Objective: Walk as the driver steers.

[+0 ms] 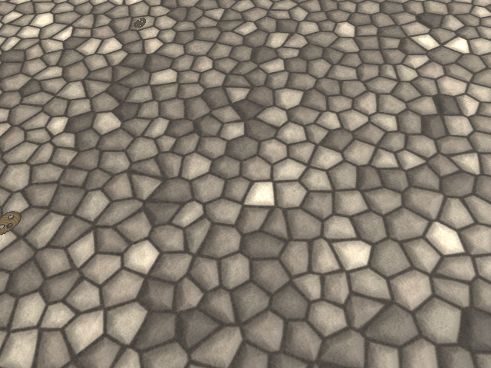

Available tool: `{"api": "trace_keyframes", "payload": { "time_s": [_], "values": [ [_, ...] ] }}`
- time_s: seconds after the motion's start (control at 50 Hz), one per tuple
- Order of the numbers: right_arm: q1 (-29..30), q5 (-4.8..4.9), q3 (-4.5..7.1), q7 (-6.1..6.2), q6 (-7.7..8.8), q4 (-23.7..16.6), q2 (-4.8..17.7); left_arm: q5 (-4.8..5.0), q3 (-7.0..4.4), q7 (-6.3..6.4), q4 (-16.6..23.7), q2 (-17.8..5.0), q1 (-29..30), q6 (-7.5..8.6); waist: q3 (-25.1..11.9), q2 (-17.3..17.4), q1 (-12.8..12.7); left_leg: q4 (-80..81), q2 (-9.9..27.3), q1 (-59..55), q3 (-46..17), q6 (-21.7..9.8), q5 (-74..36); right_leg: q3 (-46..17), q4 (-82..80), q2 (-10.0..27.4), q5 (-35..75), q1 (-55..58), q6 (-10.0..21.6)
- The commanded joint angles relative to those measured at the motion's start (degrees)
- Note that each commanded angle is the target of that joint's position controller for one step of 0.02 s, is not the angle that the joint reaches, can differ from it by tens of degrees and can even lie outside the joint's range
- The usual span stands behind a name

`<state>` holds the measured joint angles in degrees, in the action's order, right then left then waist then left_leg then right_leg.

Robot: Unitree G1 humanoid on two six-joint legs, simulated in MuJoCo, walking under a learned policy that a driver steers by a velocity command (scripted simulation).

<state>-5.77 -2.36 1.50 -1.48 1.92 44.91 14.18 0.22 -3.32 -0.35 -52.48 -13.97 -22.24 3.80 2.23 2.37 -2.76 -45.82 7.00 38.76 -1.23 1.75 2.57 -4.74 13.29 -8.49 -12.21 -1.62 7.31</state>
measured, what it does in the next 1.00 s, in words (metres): walks ahead: left foot, then right foot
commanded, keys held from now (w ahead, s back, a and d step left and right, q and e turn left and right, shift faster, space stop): w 1.00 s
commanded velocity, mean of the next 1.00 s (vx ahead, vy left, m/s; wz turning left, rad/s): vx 0.50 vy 0.00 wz -0.06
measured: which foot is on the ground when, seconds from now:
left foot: up 0.00-0.16, down 0.18-0.74, up 0.76-1.00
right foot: down 0.00-0.18, up 0.20-0.72, down 0.74-1.00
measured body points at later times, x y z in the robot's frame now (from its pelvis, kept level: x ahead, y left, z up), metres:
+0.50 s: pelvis +0.28 +0.05 +0.00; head +0.29 +0.07 +0.45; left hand +0.41 +0.30 -0.13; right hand +0.26 -0.21 -0.13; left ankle +0.25 +0.12 -0.75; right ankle +0.36 -0.10 -0.68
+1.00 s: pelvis +0.54 -0.02 +0.00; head +0.55 -0.03 +0.45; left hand +0.55 +0.25 -0.13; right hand +0.61 -0.28 -0.14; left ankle +0.58 +0.14 -0.67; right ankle +0.53 -0.08 -0.75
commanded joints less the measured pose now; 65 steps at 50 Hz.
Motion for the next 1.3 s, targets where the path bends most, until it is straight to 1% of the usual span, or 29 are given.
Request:
{"api": "trace_keyframes", "payload": {
  "time_s": [0.02,0.1,0.14,0.16,0.18,0.2,0.22,0.24,0.26,0.28,0.3,0.34,0.38,0.48,0.62,0.7,0.72,0.74,0.76,0.78,0.8,0.82,0.86,0.88,0.94,1.08,1.2,1.26,1.3],
  "values": [
    [7.56,0.37,0.24,-0.29,0.74,-5.4,3.18,-0.37,-1.32,0.63,0.93,-7.63,-6.7,0.45,0.33,-6.16,-2.57,5.64,-2.81,1.28,3.42,-0.7,-3.43,-7.37,-1.39,14.66,30.63,4.0,2.5],
    [10.33,0.69,0.06,-0.49,1.63,-7.14,4.11,-1.31,-1.14,1.35,0.75,-8.74,-6.6,0.61,1.3,-6.85,-2.13,12.7,-4.87,-1.73,3.41,-3.45,-0.25,-8.56,1.04,17.85,35.49,8.75,3.36],
    [3.73,0.86,0.68,0.05,2.04,-5.32,5.68,-1.49,-1.18,1.56,1.15,-9.71,-3.69,0.91,-0.61,-7.48,1.62,15.79,-7.47,-11.88,3.82,-5.68,4.18,-7.29,6.08,18.06,47.34,7.69,1.84],
    [-2.69,1.02,1.32,0.68,2.32,-3.23,6.99,-1.69,-1.21,1.38,1.03,-10.16,-3.06,0.99,-3.9,-7.21,4.28,17.25,-9.37,-19.37,4.39,-6.88,5.82,-6.45,13.01,17.09,53.22,7.55,1.16],
    [-11.34,0.62,1.92,1.42,2.82,-0.78,8.16,-1.36,-1.04,1.09,1.1,-10.03,-2.19,1.07,-8.59,-5.29,8.52,20.44,-7.99,-31.15,3.35,-8.57,2.91,-4.35,23.35,14.99,49.87,3.41,0.29],
    [-20.62,-0.82,2.91,2.37,3.12,0.41,12.26,-0.88,-0.2,0.82,2.95,-7.36,-2.82,1.37,-16.06,0.51,11.17,20.05,4.46,-45.59,-9.94,-11.6,7.3,-2.42,39.32,11.76,30.76,-7.06,-0.44],
    [-21.28,-1.16,4.45,1.84,2.49,1.31,16.89,1.18,0.43,0.54,2.48,-3.14,-11.6,1.0,-21.01,14.42,6.76,25.31,18.19,-57.17,-36.8,-20.53,8.02,2.41,58.67,0.68,-15.5,-25.9,-2.89],
    [-17.44,1.0,3.54,1.03,1.88,0.85,11.56,-1.18,-0.39,0.95,1.82,-8.53,-7.57,0.61,-14.88,3.68,6.2,28.72,15.52,-51.15,-39.05,-19.08,13.79,-1.84,62.37,4.06,-15.39,-31.4,-1.84],
    [-12.0,1.48,2.67,0.79,1.9,0.08,8.2,-1.34,-0.4,0.54,3.02,-7.92,-2.51,0.69,-6.68,0.15,4.75,30.12,13.34,-42.65,-29.07,-17.68,13.39,-1.89,60.5,6.54,-10.14,-32.4,-1.98],
    [-9.78,1.09,2.15,0.6,2.21,0.21,6.16,-1.37,-0.01,0.17,3.68,-6.76,0.07,0.74,-3.33,-1.89,3.96,32.06,10.5,-37.24,-23.09,-16.25,8.1,-1.17,57.73,8.39,-7.33,-31.48,-2.22],
    [-9.71,1.07,1.83,0.79,2.57,0.88,5.44,-1.71,0.01,-0.19,3.88,-6.33,1.05,0.27,-1.62,-0.73,2.96,33.21,8.0,-33.99,-18.21,-14.85,3.63,-0.45,55.36,9.76,-6.52,-30.35,-2.58],
    [-11.66,1.46,1.4,0.78,3.44,2.72,4.57,-2.46,0.37,-0.84,3.42,-5.08,-0.46,-0.83,-1.17,1.6,1.46,34.86,5.27,-30.19,-12.64,-13.34,-4.76,0.77,52.12,11.0,-5.27,-26.77,-3.58],
    [-13.16,2.06,1.82,0.73,4.06,3.95,5.86,-2.67,0.63,-1.33,3.63,-4.56,0.43,-1.45,-1.87,2.11,0.92,36.86,4.89,-30.66,-10.41,-14.38,-4.51,2.36,50.15,11.96,-3.84,-28.73,-4.73],
    [-17.68,2.22,1.81,0.69,3.83,6.47,6.05,-2.34,1.28,-1.8,7.62,-3.66,12.87,-1.67,1.55,1.02,3.18,40.17,2.59,-32.87,-5.39,-13.63,-6.0,5.6,38.51,14.47,5.89,-36.27,-6.87],
    [-22.98,1.68,1.85,1.12,3.6,9.33,6.73,-1.78,2.18,-1.67,11.17,-2.96,24.03,-1.04,2.56,1.72,6.15,37.16,4.02,-40.21,-2.96,-12.51,-14.78,8.01,22.38,12.05,10.81,-33.54,-5.63],
    [-21.19,1.26,2.15,1.79,3.17,10.06,8.0,-1.93,1.43,-1.01,10.57,-4.58,20.33,-0.28,0.81,2.21,3.07,29.16,5.71,-44.0,-2.25,-10.95,-29.98,8.74,17.24,9.03,3.43,-24.98,-2.37],
    [-20.39,1.36,2.2,1.83,2.92,10.18,8.3,-2.16,0.89,-0.58,8.41,-5.28,13.97,0.12,-2.49,1.65,0.24,21.59,4.53,-43.57,-1.04,-10.12,-35.53,9.61,14.31,7.14,3.4,-17.13,-1.17],
    [-20.07,1.62,1.9,1.8,2.79,9.97,7.62,-2.89,0.02,0.02,5.21,-7.06,4.59,0.73,-7.98,-0.3,-3.39,10.65,2.0,-38.46,1.13,-8.96,-32.05,8.4,12.49,8.1,5.04,-4.24,0.59],
    [-20.96,2.75,0.83,1.59,2.98,7.54,4.28,-4.41,-1.35,0.78,3.85,-12.15,-4.41,1.1,-15.59,-7.4,-5.56,-7.61,-2.1,-23.52,3.98,-7.1,-12.32,-8.17,11.62,22.21,0.34,12.33,4.71],
    [-26.8,3.29,0.59,1.52,2.81,7.64,1.61,-3.63,-2.51,0.4,3.31,-15.95,-5.4,0.43,-20.12,-17.31,-2.77,-24.04,-11.78,-7.74,3.67,-5.91,28.45,-31.93,5.08,34.08,0.64,20.12,11.13],
    [-22.11,1.61,2.03,1.83,2.31,7.92,6.97,-1.35,-1.92,-0.04,3.57,-12.13,-1.18,-0.1,-13.55,-7.95,-1.78,-27.45,-8.1,-3.31,-2.46,-6.85,25.59,-29.46,3.62,30.74,-3.75,14.13,9.57],
    [-18.26,1.54,1.96,1.39,2.63,6.72,6.05,-0.96,-1.0,-0.25,4.28,-8.72,4.13,-0.01,-5.85,-6.05,0.09,-25.54,-5.78,-2.53,-2.33,-6.98,20.38,-21.13,1.63,28.49,-2.5,5.65,8.03],
    [-16.12,0.96,1.69,0.8,2.02,6.7,4.07,-1.0,0.09,-0.37,3.84,-4.86,7.63,0.66,-1.33,-5.1,3.05,-19.66,-2.65,-6.82,-1.42,-6.48,15.27,-10.91,-2.29,22.24,4.62,-3.76,3.76],
    [-18.33,0.49,1.46,0.35,1.27,7.18,3.33,-0.88,0.14,-0.1,3.38,-4.9,7.7,0.95,-1.99,-8.04,4.36,-18.22,-2.14,-9.65,-1.03,-5.62,14.48,-8.9,-3.68,21.96,6.07,-6.25,4.06],
    [-15.33,0.28,1.52,-0.32,0.21,6.82,2.89,-0.57,-0.08,-0.12,1.23,-5.49,4.22,2.11,-0.64,-5.49,4.77,-15.97,-1.42,-8.05,0.3,-4.11,11.37,-5.01,-6.19,20.4,10.48,-7.11,4.74],
    [0.12,0.68,0.92,-0.62,0.11,2.03,2.09,-0.51,0.12,-0.01,-2.27,-5.54,-3.01,1.94,2.72,-5.18,1.56,-0.32,-0.74,-0.17,3.26,-2.01,-0.48,0.41,-7.71,18.37,17.66,-1.85,3.91],
    [8.44,0.87,0.38,-0.4,0.73,-1.05,2.22,-1.29,0.21,0.73,-5.02,-6.03,-7.55,1.61,3.95,-6.07,-0.55,10.58,-3.26,-1.47,5.0,-4.24,-0.35,1.65,-4.41,20.57,26.64,6.63,3.82],
    [5.54,0.91,0.87,0.03,1.43,-0.71,3.21,-1.61,-0.04,1.23,-5.5,-7.03,-5.58,1.39,2.55,-6.61,1.94,14.34,-5.81,-8.43,6.01,-6.91,5.57,2.79,1.66,21.53,40.17,9.04,2.59],
    [-8.42,0.5,2.06,0.99,2.25,3.98,4.93,-1.42,-0.1,1.18,-5.52,-7.45,-3.62,1.03,-4.83,-5.35,7.99,19.53,-9.24,-25.95,7.54,-9.47,4.84,5.39,17.72,18.98,48.96,6.47,0.72]
  ]
}}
